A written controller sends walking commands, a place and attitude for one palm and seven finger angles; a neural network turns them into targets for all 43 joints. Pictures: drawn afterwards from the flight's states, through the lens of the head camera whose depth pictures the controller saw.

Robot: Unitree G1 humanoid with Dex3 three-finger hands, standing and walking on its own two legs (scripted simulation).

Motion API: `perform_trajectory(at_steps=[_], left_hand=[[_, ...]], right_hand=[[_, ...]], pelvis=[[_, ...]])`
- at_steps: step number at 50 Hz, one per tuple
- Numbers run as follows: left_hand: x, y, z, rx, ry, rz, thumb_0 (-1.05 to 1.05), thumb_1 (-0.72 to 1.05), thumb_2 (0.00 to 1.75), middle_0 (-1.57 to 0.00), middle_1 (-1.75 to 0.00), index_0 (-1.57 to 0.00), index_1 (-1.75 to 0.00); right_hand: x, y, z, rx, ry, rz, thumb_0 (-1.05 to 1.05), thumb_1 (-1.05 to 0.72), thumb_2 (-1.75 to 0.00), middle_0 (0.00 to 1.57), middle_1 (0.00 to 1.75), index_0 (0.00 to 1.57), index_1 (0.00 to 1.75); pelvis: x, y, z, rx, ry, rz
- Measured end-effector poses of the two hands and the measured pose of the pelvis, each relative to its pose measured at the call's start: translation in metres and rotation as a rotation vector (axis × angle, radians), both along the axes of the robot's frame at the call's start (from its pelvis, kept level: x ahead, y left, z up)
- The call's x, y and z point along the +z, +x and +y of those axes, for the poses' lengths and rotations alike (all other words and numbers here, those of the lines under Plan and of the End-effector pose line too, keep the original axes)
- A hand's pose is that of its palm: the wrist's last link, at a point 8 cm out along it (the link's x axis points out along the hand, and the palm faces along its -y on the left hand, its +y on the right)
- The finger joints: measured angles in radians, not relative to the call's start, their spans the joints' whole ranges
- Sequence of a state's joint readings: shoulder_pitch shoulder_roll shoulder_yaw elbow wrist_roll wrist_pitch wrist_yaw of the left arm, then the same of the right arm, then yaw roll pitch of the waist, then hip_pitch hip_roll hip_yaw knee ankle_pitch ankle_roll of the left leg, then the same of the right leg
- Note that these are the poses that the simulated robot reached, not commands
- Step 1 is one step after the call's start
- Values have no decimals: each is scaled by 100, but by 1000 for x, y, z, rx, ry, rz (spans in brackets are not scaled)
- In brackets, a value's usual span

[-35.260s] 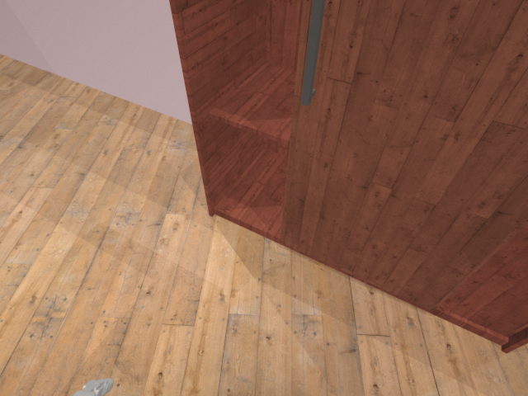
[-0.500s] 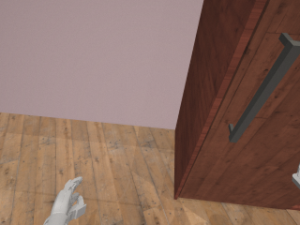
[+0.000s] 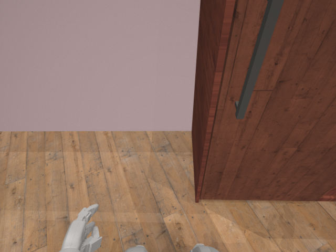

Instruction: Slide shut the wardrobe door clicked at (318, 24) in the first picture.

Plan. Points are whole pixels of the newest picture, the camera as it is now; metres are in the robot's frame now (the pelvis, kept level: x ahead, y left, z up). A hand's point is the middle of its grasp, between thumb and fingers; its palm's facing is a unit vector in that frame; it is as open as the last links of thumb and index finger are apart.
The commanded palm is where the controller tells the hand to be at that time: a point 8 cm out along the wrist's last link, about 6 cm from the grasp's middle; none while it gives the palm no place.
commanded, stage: step back with the hand held close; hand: right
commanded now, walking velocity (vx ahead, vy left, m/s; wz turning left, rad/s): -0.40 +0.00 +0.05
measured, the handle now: (251, 66) +0.49 -0.19 +0.20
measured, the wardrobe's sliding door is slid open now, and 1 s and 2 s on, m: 0.00 0.00 0.00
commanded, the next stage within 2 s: stop stepping back and stand still in 0.40 s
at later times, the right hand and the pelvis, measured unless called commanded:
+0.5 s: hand out of the picture +0.16 -0.24 +0.20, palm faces +0.25 +0.88 -0.41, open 7.4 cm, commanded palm +0.08 -0.29 +0.20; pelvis -0.10 -0.01 +0.02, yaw +8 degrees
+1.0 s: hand out of the picture +0.01 -0.32 +0.18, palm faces +0.46 +0.85 -0.27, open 7.4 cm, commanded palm -0.07 -0.36 +0.20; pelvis -0.23 -0.06 +0.01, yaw +3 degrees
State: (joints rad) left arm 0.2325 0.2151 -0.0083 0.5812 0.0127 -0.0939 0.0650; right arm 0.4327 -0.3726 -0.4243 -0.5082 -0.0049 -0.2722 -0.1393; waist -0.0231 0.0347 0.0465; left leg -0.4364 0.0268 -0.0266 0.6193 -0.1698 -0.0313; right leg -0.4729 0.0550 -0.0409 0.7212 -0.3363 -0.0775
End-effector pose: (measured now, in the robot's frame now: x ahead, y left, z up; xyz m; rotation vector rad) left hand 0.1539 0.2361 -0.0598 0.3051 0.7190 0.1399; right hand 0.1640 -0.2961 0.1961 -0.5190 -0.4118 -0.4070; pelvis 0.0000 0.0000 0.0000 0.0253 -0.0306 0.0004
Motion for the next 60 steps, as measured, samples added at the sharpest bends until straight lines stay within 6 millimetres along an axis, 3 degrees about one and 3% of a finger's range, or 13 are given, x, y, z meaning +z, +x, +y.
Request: perform_trajectory(at_steps=[11,18,21,25,31,37,40,44,48,51,55,58,60], left_hand=[[6,-40,-11,22,-34,-4,2,90,90,-20,-30,-21,-30],[0,-66,-10,35,-44,2,1,90,90,-20,-30,-21,-30],[9,-83,-8,91,-18,-1,2,90,90,-20,-30,-21,-30],[29,-108,-7,120,-5,-58,2,90,90,-20,-30,-21,-30],[45,-164,-3,163,-4,-101,1,90,90,-20,-30,-21,-30],[21,-213,1,130,17,3,1,90,90,-20,-30,-21,-30],[15,-237,-4,126,32,83,1,90,90,-20,-30,-21,-30],[18,-256,-17,127,56,73,2,90,90,-20,-30,-21,-30],[12,-261,-35,130,70,-12,2,90,90,-20,-30,-21,-30],[16,-269,-57,157,-15,-55,2,90,90,-20,-30,-21,-30],[15,-280,-80,127,-97,-31,2,90,90,-20,-30,-21,-30],[1,-281,-85,99,-122,17,1,90,90,-20,-30,-21,-30],[-16,-277,-82,81,-124,51,1,90,90,-20,-30,-21,-30]], right_hand=[[20,-43,-23,-43,-57,-16,1,-88,-90,21,30,21,30],[-2,-43,8,92,36,54,1,-89,-90,20,30,21,30],[4,-36,14,176,16,27,1,-88,-90,21,30,21,30],[14,-38,14,249,-19,23,1,-88,-90,21,30,21,30],[19,-95,4,249,-67,124,1,-89,-90,21,30,22,30],[17,-180,-20,81,-73,157,1,-88,-90,21,30,22,31],[18,-205,-36,3,30,79,1,-88,-90,21,30,22,31],[2,-209,-58,-76,177,12,1,-88,-90,21,30,21,30],[-11,-200,-66,-32,205,-6,1,-89,-90,20,30,21,30],[-2,-201,-62,32,116,26,1,-89,-90,20,30,21,30],[27,-216,-55,90,-16,19,1,-89,-90,20,30,21,30],[38,-229,-56,64,-101,24,1,-89,-90,21,30,21,30],[31,-236,-63,17,-139,42,1,-89,-90,21,30,21,30]], pelvis=[[11,-31,-3,23,60,66],[11,-70,-3,124,31,89],[13,-75,-7,131,16,79],[19,-103,-13,140,25,41],[25,-139,-18,135,56,25],[17,-179,-22,107,-6,35],[23,-189,-29,100,-23,34],[25,-200,-42,70,-30,43],[9,-219,-63,29,-12,27],[13,-228,-64,59,-34,-4],[23,-228,-62,49,-2,-2],[19,-225,-61,41,16,2],[7,-225,-61,31,0,15]])
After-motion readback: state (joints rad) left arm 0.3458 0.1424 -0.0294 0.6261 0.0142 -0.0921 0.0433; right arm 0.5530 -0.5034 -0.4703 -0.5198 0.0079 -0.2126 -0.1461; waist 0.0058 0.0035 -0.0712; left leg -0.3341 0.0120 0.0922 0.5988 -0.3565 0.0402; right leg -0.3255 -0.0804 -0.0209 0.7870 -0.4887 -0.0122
